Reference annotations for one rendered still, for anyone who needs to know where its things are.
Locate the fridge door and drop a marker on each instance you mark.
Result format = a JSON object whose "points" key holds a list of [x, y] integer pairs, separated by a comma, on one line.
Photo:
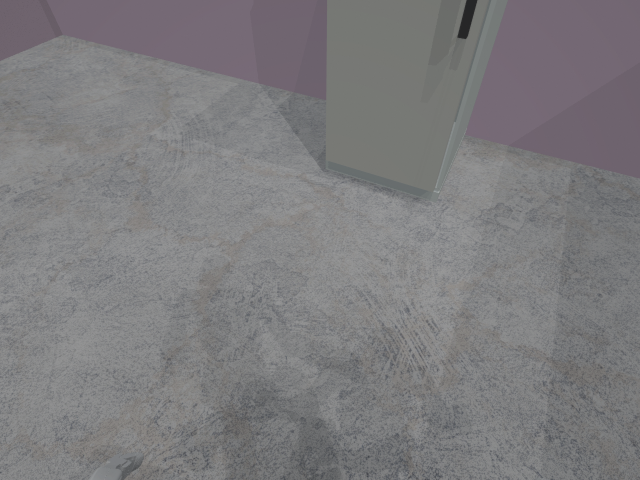
{"points": [[395, 75]]}

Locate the robot left hand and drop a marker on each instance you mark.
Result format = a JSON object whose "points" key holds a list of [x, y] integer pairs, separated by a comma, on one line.
{"points": [[119, 467]]}

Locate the handle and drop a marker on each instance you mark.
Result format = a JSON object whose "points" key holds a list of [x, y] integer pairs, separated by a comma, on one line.
{"points": [[467, 19]]}

